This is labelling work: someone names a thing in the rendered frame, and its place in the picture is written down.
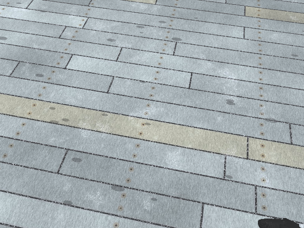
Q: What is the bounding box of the robot right hand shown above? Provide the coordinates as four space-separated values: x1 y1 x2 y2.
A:
257 218 301 228

